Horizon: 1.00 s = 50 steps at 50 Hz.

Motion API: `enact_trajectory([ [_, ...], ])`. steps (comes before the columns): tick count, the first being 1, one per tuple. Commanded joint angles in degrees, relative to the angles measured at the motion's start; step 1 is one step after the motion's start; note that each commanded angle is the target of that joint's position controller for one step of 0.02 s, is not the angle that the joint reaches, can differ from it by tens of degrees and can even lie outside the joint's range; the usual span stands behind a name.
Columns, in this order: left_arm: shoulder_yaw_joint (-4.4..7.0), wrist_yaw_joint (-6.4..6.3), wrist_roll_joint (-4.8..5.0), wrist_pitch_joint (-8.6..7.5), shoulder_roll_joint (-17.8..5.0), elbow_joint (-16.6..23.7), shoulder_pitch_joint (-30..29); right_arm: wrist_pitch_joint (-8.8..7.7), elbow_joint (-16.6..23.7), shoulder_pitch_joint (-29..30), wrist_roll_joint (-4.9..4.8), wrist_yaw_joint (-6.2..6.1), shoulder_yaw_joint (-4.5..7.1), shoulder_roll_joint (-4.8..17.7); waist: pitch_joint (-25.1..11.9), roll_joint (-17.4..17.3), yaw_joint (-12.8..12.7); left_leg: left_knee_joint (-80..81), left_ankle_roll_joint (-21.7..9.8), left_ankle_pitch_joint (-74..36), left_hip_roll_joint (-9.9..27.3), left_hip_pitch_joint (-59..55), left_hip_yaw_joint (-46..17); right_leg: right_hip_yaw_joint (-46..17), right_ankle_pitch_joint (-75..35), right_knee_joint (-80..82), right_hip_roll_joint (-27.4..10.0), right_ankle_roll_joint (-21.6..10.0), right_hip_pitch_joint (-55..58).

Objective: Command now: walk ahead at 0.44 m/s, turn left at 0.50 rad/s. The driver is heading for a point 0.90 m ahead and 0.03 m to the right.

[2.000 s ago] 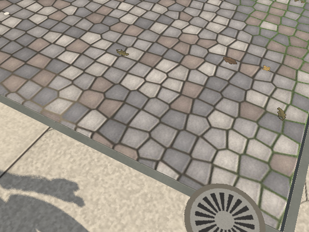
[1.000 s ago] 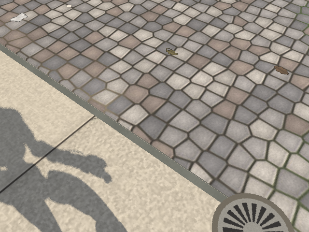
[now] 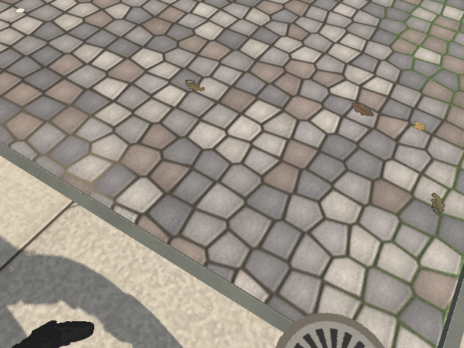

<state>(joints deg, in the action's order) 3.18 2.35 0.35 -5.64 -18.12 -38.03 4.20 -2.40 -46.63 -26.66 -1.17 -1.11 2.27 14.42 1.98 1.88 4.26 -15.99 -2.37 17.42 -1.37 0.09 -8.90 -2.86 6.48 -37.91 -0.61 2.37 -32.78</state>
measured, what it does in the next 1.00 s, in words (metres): walks ahead: right foot, then left foot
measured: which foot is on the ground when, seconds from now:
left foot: down 0.00-0.14, up 0.16-0.54, down 0.56-0.98, up 1.00-1.00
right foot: up 0.00-0.12, down 0.14-0.56, up 0.58-0.96, down 0.98-1.00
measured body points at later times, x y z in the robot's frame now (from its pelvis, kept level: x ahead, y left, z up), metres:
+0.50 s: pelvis +0.25 -0.02 +0.00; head +0.28 +0.00 +0.44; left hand +0.22 +0.27 -0.13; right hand +0.50 -0.21 -0.08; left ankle +0.37 +0.13 -0.72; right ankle +0.21 -0.14 -0.75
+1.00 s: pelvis +0.33 -0.01 -0.02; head +0.34 -0.04 +0.43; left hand +0.44 +0.28 -0.12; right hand +0.47 -0.30 -0.13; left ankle +0.37 +0.12 -0.74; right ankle +0.31 -0.10 -0.75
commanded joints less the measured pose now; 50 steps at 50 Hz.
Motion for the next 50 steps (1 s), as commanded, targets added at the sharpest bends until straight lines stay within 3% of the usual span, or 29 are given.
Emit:
enact_trajectory([
  [1,0.18,0.18,0.6,-1.34,-2.1,6.8,-10.3,-0.29,4.0,0.5,-0.43,-0.84,3.26,12.2,2.9,-10.0,0.6,4.3,-8.0,-13.3,10.0,8.9,-9.1,2.2,-6.1,6.5,3.1,0.7,5.7],
  [4,1.53,-0.46,1.15,-1.49,-5.5,6.2,-6.3,-0.26,4.7,2.2,-0.85,-0.87,3.83,13.0,2.0,-11.3,-2.5,0.8,-6.1,-17.8,12.4,6.8,-12.1,0.3,-3.6,8.7,2.0,-1.1,10.8],
  [5,2.29,-0.89,1.11,-1.56,-6.9,5.3,-2.2,-0.16,5.1,3.1,-0.63,-0.76,3.79,12.6,-0.1,-11.5,-4.8,-3.6,-5.1,-24.6,11.4,6.7,-11.4,1.0,-2.5,10.0,2.4,-2.4,16.1],
  [6,3.29,-1.44,0.89,-1.53,-8.5,3.6,4.5,-0.09,5.5,3.5,-0.02,-0.55,3.3,11.1,-4.9,-10.5,-8.2,-12.5,-3.5,-30.5,8.4,7.4,-8.6,1.7,-3.1,11.4,1.7,-4.2,24.7],
  [7,3.92,-1.91,-0.15,-1.43,-10.8,2.4,14.1,0.03,7.0,3.4,1.17,-0.39,2.12,7.7,-14.5,-6.7,-12.0,-27.7,-1.8,-23.1,5.2,14.3,-6.6,-5.7,1.9,9.4,-6.0,-7.9,40.3],
  [8,4.76,-1.55,-1.45,-0.78,-15.7,0.4,19.5,-0.65,8.4,-4.8,-0.09,-0.39,0.12,0.5,-24.0,14.1,-8.2,-48.5,1.9,8.4,-3.8,32.7,-1.1,-34.7,17.9,16.1,-20.7,-16.9,57.4],
  [9,3.51,-0.88,-0.73,-0.94,-10.3,-0.2,18.8,-1.06,6.5,-6.0,-1.75,-0.31,0.9,5.6,-20.7,15.3,-8.2,-56.8,2.0,14.7,-1.4,39.3,-3.1,-45.4,27.4,23.4,-22.2,-17.7,53.8],
  [10,2.54,-1.08,-0.16,-0.79,-6.7,-0.1,14.8,-1.14,6.8,0.0,-2.27,-0.07,1.97,9.4,-10.9,9.2,-8.4,-59.1,1.7,10.1,1.4,42.5,-1.7,-36.2,26.2,23.8,-20.1,-16.0,46.1],
  [11,2.18,-1.18,-0.23,-0.51,-5.5,-0.2,12.2,-1.25,7.7,5.1,-1.39,-0.05,1.84,9.8,-6.0,3.2,-8.0,-57.8,1.3,6.2,3.8,41.1,0.5,-27.4,17.8,23.3,-17.6,-15.0,38.8],
  [12,1.91,-1.14,-0.74,-0.28,-4.6,-0.8,10.6,-1.61,8.6,8.5,-0.29,0.14,1.86,9.1,-3.2,1.1,-7.2,-54.9,1.0,3.8,5.3,39.7,1.2,-22.0,10.3,24.2,-15.4,-14.8,32.9],
  [14,1.36,-1.24,-1.34,-0.62,-3.3,-1.3,8.6,-1.38,8.7,9.0,-0.15,0.69,1.76,7.4,-1.7,3.4,-4.7,-50.7,0.9,1.8,7.0,35.5,2.2,-15.4,-1.4,26.4,-12.7,-14.9,26.9],
  [17,1.66,-1.26,-0.37,-1.32,-4.8,-3.2,8.1,-0.82,9.5,10.6,1.01,0.79,0.68,4.6,-0.6,2.5,-3.2,-40.5,3.1,1.9,6.7,33.0,4.9,-7.8,-25.0,26.8,-12.9,-16.6,23.0],
  [19,1.98,-1.54,-0.07,-0.84,-6.5,-3.7,6.9,-1.08,10.1,12.5,1.69,1.18,-0.13,3.6,-1.8,2.8,-3.4,-31.6,3.6,-5.1,6.2,28.5,6.5,-2.8,-29.7,26.6,-11.2,-15.7,21.0],
  [22,1.97,-1.86,0.36,0.24,-7.5,-5.2,9.0,-1.29,10.8,16.8,1.15,1.92,0.08,4.9,-3.7,3.3,-5.1,-22.5,3.4,-16.1,4.0,23.1,7.4,-0.3,-28.1,25.2,-9.9,-13.5,22.1],
  [25,1.95,-2.05,1.14,1.03,-8.2,-6.5,9.7,-1.25,11.9,18.4,1.46,2.21,0.96,6.9,-4.4,2.9,-4.2,-15.8,1.3,-18.2,2.9,19.4,6.6,-1.3,-23.0,20.4,-10.8,-11.1,24.6],
  [27,1.23,-2.06,1.05,1.39,-6.4,-7.3,11.0,-1.25,10.7,15.2,2.28,1.64,2.03,8.7,-5.9,0.9,-2.6,-10.0,-0.7,-23.5,1.8,10.2,7.5,-1.1,-19.8,12.9,-7.8,-8.4,23.0],
  [28,0.21,-1.96,-0.19,1.2,-4.1,-7.1,12.9,-1.32,11.1,12.7,2.87,0.94,2.88,12.3,-9.2,-4.1,-2.1,-10.1,-2.9,-44.5,8.7,2.2,2.1,0.8,-10.1,4.9,-4.0,-5.4,19.4],
  [29,-1.64,-1.99,-0.98,1.35,0.7,-7.8,20.4,-0.67,12.2,12.1,4.66,0.42,2.26,12.5,-16.4,-14.2,-4.3,-12.1,-11.8,-58.6,22.1,-9.1,-10.7,2.0,18.3,-8.4,0.6,-1.3,10.4],
  [30,-1.37,-2.17,0.03,2.57,-1.4,-8.7,20.6,-0.04,11.6,11.0,3.68,0.82,1.11,7.8,-19.6,-15.2,-2.8,-10.3,-15.3,-53.8,24.4,-7.1,-15.0,-2.2,33.7,-16.3,0.4,0.4,9.3],
  [31,-0.22,-2.38,1.01,3.75,-5.2,-8.2,18.5,0.2,11.1,12.4,2.35,1.33,0.97,7.4,-15.7,-12.3,-2.7,-8.3,-14.1,-42.8,22.3,-3.3,-12.8,-3.2,34.4,-20.8,-0.4,1.1,6.4],
  [32,0.41,-3.01,1.17,4.9,-6.2,-7.7,15.8,0.38,10.8,14.5,1.87,1.45,1.32,8.2,-12.5,-9.8,-3.0,-6.3,-12.2,-33.4,20.6,-0.5,-10.8,-2.5,32.3,-23.5,-1.2,1.5,3.7],
  [34,1.24,-4.37,0.74,7.25,-6.6,-7.3,14.2,0.39,11.1,20.0,2.25,1.26,1.46,8.8,-7.7,-9.1,-5.0,-2.3,-10.9,-24.3,18.7,8.7,-5.9,-2.4,26.3,-23.9,-2.7,2.7,5.2],
  [36,1.39,-5.01,0.69,8.47,-5.2,-7.2,15.5,0.55,10.7,22.3,2.77,0.68,1.97,9.2,-6.5,-10.2,-6.2,-0.1,-11.3,-22.1,17.3,14.0,-1.0,0.1,22.4,-24.1,-2.0,3.5,8.3],
  [41,0.98,-4.39,0.38,8.98,-2.5,-3.8,10.5,1.23,8.9,23.0,2.43,-0.96,2.53,9.0,-6.7,-9.4,-4.7,0.9,-11.9,-16.4,17.8,13.9,5.1,2.3,16.8,-15.0,-3.7,2.1,10.2],
  [44,1.29,-2.99,0.48,8.72,-3.5,-2.9,10.3,1.57,8.0,22.2,1.04,-0.71,3.61,11.5,-7.6,-9.9,-4.5,3.7,-11.0,1.0,19.2,14.4,4.5,5.0,16.0,-8.6,-3.2,-0.8,13.9],
  [46,1.83,-2.06,0.55,8.52,-4.4,-3.8,12.8,1.51,7.7,23.2,-0.31,-0.27,4.04,12.5,-6.6,-9.5,-6.5,4.2,-8.9,10.7,19.4,16.7,5.0,7.1,14.2,-1.5,-2.3,-3.8,19.2],
  [48,2.54,-1.82,0.67,8.21,-4.5,-7.6,19.8,1.54,7.5,24.6,-0.69,-0.17,3.59,10.0,-5.2,-6.3,-9.7,-2.6,-4.8,17.0,15.8,22.7,9.9,9.0,13.2,6.9,0.4,-7.1,28.5],
  [49,3.24,-2.33,0.94,7.89,-6.2,-9.6,25.1,1.49,7.8,25.4,-0.1,0.27,2.78,6.4,-3.1,2.5,-11.1,-17.7,-0.9,17.9,11.0,29.9,15.9,-0.4,21.1,15.1,-4.1,-10.5,33.1],
  [50,3.89,-2.93,0.67,6.97,-11.9,-7.9,25.4,1.18,9.6,26.2,0.98,1.01,1.74,2.4,0.5,14.3,-9.7,-38.5,3.7,19.7,3.2,47.2,17.5,-27.5,32.3,22.9,-18.2,-18.0,35.8],
])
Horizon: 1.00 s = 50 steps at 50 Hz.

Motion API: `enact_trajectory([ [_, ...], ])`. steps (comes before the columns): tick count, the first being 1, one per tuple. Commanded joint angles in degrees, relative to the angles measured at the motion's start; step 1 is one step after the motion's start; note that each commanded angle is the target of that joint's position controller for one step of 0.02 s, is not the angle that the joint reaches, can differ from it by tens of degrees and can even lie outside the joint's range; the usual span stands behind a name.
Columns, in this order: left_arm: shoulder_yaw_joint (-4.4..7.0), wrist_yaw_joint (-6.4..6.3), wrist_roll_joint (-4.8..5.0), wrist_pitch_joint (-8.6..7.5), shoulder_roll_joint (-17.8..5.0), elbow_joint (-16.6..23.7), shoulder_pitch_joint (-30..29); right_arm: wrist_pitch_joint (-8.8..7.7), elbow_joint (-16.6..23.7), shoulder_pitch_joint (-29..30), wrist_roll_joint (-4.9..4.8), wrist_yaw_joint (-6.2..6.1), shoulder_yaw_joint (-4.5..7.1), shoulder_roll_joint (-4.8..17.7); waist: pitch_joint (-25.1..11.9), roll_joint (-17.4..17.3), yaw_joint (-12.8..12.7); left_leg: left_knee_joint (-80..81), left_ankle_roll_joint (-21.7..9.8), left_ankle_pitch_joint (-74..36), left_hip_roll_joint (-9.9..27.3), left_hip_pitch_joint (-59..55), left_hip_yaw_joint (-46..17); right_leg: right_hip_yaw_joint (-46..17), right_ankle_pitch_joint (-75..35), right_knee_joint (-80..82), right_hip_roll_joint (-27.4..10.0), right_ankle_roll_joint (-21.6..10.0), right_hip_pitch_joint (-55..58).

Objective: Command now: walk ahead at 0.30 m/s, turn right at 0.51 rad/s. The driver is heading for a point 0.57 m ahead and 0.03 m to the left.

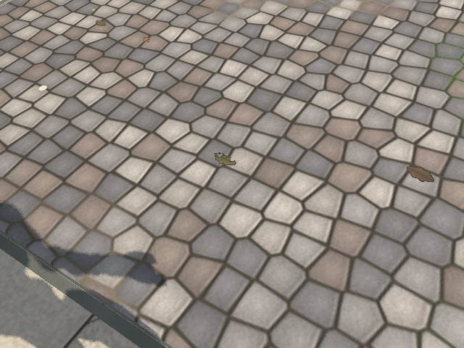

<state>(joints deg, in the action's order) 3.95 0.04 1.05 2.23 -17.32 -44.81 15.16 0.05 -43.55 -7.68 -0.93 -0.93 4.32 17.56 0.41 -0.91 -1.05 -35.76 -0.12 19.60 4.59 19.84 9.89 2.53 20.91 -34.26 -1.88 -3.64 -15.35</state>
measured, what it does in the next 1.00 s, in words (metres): walks ahead: left foot, then right foot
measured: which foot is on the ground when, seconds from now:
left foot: up 0.00-0.46, down 0.48-0.94, up 0.96-1.00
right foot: down 0.00-0.50, up 0.52-0.90, down 0.92-1.00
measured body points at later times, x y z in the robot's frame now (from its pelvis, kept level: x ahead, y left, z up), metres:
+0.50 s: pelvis +0.23 +0.01 -0.01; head +0.27 -0.01 +0.43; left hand +0.23 +0.29 -0.13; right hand +0.44 -0.25 -0.10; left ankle +0.36 +0.09 -0.73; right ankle -0.01 -0.09 -0.71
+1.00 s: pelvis +0.50 -0.02 +0.00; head +0.53 -0.03 +0.44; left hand +0.68 +0.23 -0.08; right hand +0.58 -0.30 -0.13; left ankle +0.37 +0.09 -0.69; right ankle +0.63 -0.11 -0.73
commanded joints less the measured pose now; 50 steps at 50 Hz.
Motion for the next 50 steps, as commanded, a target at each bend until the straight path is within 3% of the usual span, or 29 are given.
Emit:
enact_trajectory([
  [1,3.11,-0.1,-1.85,-2.93,-14.0,1.6,10.7,-2.86,8.7,11.8,-0.61,1.04,0.59,3.0,4.4,13.8,-5.0,-22.7,0.1,14.0,-4.5,32.5,-12.2,-45.4,26.2,28.3,-20.0,-17.1,12.8],
  [2,2.46,-0.31,-1.94,-4.52,-11.8,2.9,5.8,-3.99,8.4,11.1,-1.7,1.22,1.51,6.4,7.4,11.4,-2.4,-22.8,-0.9,5.8,-2.2,33.4,-14.2,-40.9,23.9,29.7,-18.9,-14.7,12.5],
  [3,1.82,-0.55,-1.05,-5.37,-9.5,3.1,4.0,-4.72,6.9,9.0,-0.88,1.19,2.13,7.9,7.4,10.1,-0.9,-21.0,-1.0,-0.5,-1.1,32.6,-14.0,-35.1,16.2,28.0,-16.7,-11.7,13.5],
  [5,1.11,-1.05,-0.28,-5.51,-7.6,2.7,4.9,-5.46,5.2,8.6,1.35,0.98,2.24,6.9,4.9,8.1,-0.9,-16.6,0.3,-8.3,-0.9,28.5,-13.5,-26.8,3.5,26.7,-12.5,-8.4,15.3],
  [6,0.84,-1.26,-0.44,-5.65,-6.8,2.4,6.7,-5.65,5.0,9.0,1.26,1.29,2.07,5.8,3.7,7.4,-1.1,-15.3,0.8,-11.8,-1.7,27.0,-13.0,-24.3,-1.8,26.3,-11.2,-7.8,16.1],
  [12,0.87,-1.98,-0.63,-5.77,-6.5,1.1,11.5,-5.9,5.4,12.8,0.2,2.78,0.66,1.9,3.1,9.1,-3.3,-0.8,2.9,-23.5,-3.6,20.3,-10.8,-15.1,-13.9,25.5,-7.8,-6.1,15.5],
  [18,1.02,-1.56,-0.45,-5.42,-7.4,-1.2,14.4,-6.42,7.7,18.9,-0.69,4.88,-0.76,1.6,7.9,8.5,-6.2,6.2,-0.5,-21.6,-2.9,20.5,-7.8,-12.2,-19.5,25.0,-11.5,-6.6,19.0],
  [20,1.22,-1.59,-0.29,-5.21,-8.0,-1.5,13.5,-6.59,7.6,17.2,-0.66,5.38,-0.65,2.6,7.1,8.8,-4.6,7.4,-2.9,-18.7,-3.6,17.8,-7.0,-10.6,-29.1,22.7,-12.6,-5.7,21.3],
  [21,1.37,-1.7,-0.44,-5.16,-8.6,-1.4,12.5,-6.53,7.1,14.7,-0.54,5.34,-0.23,3.7,4.8,9.3,-2.9,7.4,-4.2,-17.0,-5.0,13.8,-6.2,-9.1,-40.8,19.4,-12.4,-5.0,22.4],
  [22,1.58,-1.88,-0.66,-4.93,-9.3,-1.2,11.8,-6.34,6.0,10.2,-0.34,5.05,0.48,5.3,0.8,9.9,-0.5,6.6,-5.6,-15.5,-7.2,7.7,-4.7,-7.5,-54.5,13.8,-11.8,-4.3,23.4],
  [23,1.46,-2.05,-0.91,-4.5,-9.3,-0.9,10.7,-6.06,3.5,1.4,-0.29,4.58,1.6,7.3,-4.9,8.8,4.1,7.6,-7.5,-16.8,-9.4,-3.5,-3.4,-4.6,-64.0,3.4,-9.8,-2.9,21.8],
  [24,1.16,-2.35,-1.58,-4.54,-9.1,0.0,10.5,-5.6,1.4,-8.1,-0.3,3.96,2.36,9.3,-11.4,6.1,8.1,5.4,-10.0,-17.8,-4.9,-21.2,-10.1,-3.9,-57.0,-9.7,-8.7,-1.2,10.7],
  [25,-0.78,-1.55,-2.39,-5.61,-2.6,2.0,16.1,-5.37,0.7,-15.5,0.29,3.62,3.81,15.2,-21.0,-9.7,5.9,6.9,-20.9,-8.5,11.2,-44.5,-40.3,-2.6,-22.6,-35.0,0.9,3.8,-13.3],
  [26,-1.04,-1.04,-1.5,-7.51,-3.7,1.6,14.0,-5.36,-0.4,-15.9,-0.58,3.79,2.55,10.7,-24.3,-11.9,6.8,17.8,-22.8,0.2,15.2,-47.7,-57.2,-9.5,8.8,-43.9,5.5,4.1,-22.6],
  [27,-0.06,-0.33,0.82,-8.98,-7.5,3.8,6.7,-5.18,0.1,-11.9,-0.52,3.3,1.9,8.6,-13.7,-8.8,7.4,19.5,-19.5,2.3,13.4,-40.3,-49.6,-11.1,6.0,-46.1,1.8,3.1,-28.6],
  [28,-0.35,-0.17,1.23,-10.04,-7.6,5.1,2.2,-5.04,1.1,-8.5,-0.11,2.95,1.55,7.6,-8.0,-3.0,6.3,20.7,-17.7,-1.3,11.1,-31.1,-42.3,-10.0,1.5,-42.9,-0.8,2.2,-27.7],
  [29,-0.2,-0.33,0.12,-10.47,-7.1,5.4,0.1,-5.0,1.7,-5.9,0.28,2.85,1.11,6.5,-3.5,1.1,4.2,22.0,-16.9,-7.2,8.7,-22.4,-37.2,-9.0,-1.2,-37.9,-2.5,2.4,-25.7],
  [30,0.22,-0.51,-0.92,-10.21,-7.1,5.5,0.5,-5.15,2.3,-4.4,0.94,2.67,0.66,5.6,-2.0,0.7,2.0,23.4,-16.4,-11.5,6.6,-16.8,-33.8,-9.0,-3.2,-34.3,-4.0,2.6,-22.2],
  [32,0.1,-0.55,-1.76,-9.18,-5.6,5.7,2.3,-5.07,3.0,-3.3,0.61,2.29,0.68,5.4,-1.1,-1.9,-0.2,25.7,-17.2,-15.5,4.8,-10.8,-31.1,-8.3,-4.0,-29.9,-4.7,4.2,-19.1],
  [35,-0.42,-0.96,-2.3,-8.11,-3.8,7.5,-1.1,-5.27,2.7,-3.7,0.46,1.43,0.95,6.9,1.7,-2.2,-0.4,25.9,-16.7,-31.9,2.9,-3.5,-23.5,-5.3,-9.5,-19.5,-3.8,7.2,-17.8],
  [38,-1.34,-0.47,-2.51,-8.8,-1.1,8.8,-7.5,-4.41,1.0,-7.7,0.02,0.63,1.02,7.0,-0.5,-2.3,2.9,21.9,-12.0,-39.7,-1.7,-1.7,-16.8,-2.9,-25.8,-4.4,0.2,7.3,-10.4],
  [41,-1.06,0.41,-1.67,-9.06,-1.9,9.8,-11.2,-3.39,-0.7,-11.2,-0.31,0.07,0.69,6.9,-1.9,-3.5,4.7,19.4,-10.5,-33.5,0.3,-6.8,-19.7,-4.4,-32.2,2.9,1.9,6.1,-8.4],
  [43,-0.24,0.71,-2.05,-9.12,-3.9,10.0,-10.8,-2.87,-1.1,-11.0,0.12,-0.17,0.51,6.5,-2.7,-4.2,3.8,15.2,-9.4,-32.5,2.4,-11.6,-22.6,-6.2,-29.3,5.4,1.7,4.4,-8.1],
  [45,0.5,0.71,-2.6,-9.41,-5.2,8.7,-6.4,-2.43,-0.8,-9.0,0.39,-0.27,0.33,6.0,-3.7,-3.9,0.6,8.5,-7.8,-34.6,2.3,-13.7,-23.6,-5.9,-28.6,9.0,1.6,2.1,-3.8],
  [46,0.89,0.46,-3.22,-9.77,-6.8,8.1,-3.6,-2.4,-0.4,-9.5,0.77,-0.15,-0.06,4.9,-6.2,-1.3,-0.4,1.8,-5.9,-32.8,-1.0,-12.5,-22.3,-6.8,-41.4,10.8,-0.8,0.6,3.3],
  [47,1.06,0.26,-4.44,-9.86,-9.7,8.9,-1.0,-2.82,0.2,-14.3,1.82,0.08,-1.04,2.5,-13.5,6.8,0.9,-10.2,-3.1,-16.0,-5.3,-3.8,-20.9,-15.5,-64.0,5.2,-10.8,-4.8,18.8],
  [48,0.33,0.42,-3.93,-8.74,-6.3,7.9,1.3,-2.71,-2.2,-22.7,0.82,0.24,-2.04,0.6,-21.8,16.7,1.3,-24.5,0.5,17.1,-9.3,4.3,-18.6,-27.9,-69.5,4.7,-21.2,-14.4,28.9],
  [49,-0.63,0.99,-2.13,-7.83,-2.8,7.3,2.4,-1.9,-2.8,-21.5,0.27,0.44,-1.25,5.0,-22.2,11.6,0.3,-28.1,1.5,21.7,-7.3,6.6,-20.6,-31.4,-56.9,6.6,-20.4,-14.3,26.7],
  [50,-0.81,1.21,-1.25,-7.08,-2.8,7.2,-0.7,-0.69,-2.0,-16.6,-0.07,0.21,-0.61,6.5,-16.3,7.2,0.2,-30.6,2.9,18.9,-5.6,9.0,-19.8,-29.6,-43.3,8.9,-18.4,-12.3,21.3],
])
